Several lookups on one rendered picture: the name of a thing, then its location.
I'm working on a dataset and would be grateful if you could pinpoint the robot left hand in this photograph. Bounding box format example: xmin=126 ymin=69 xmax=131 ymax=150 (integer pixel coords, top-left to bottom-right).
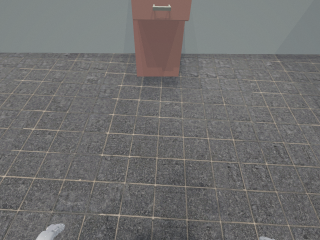
xmin=36 ymin=223 xmax=65 ymax=240

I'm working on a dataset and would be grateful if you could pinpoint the handle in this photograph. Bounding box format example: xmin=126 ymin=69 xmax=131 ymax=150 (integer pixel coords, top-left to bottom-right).
xmin=153 ymin=4 xmax=171 ymax=11

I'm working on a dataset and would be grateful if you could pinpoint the drawer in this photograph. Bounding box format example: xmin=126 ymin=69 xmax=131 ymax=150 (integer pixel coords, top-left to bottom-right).
xmin=131 ymin=0 xmax=192 ymax=21

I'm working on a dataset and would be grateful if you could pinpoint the cabinet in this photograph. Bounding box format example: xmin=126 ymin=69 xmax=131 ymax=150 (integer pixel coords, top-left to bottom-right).
xmin=133 ymin=20 xmax=185 ymax=77

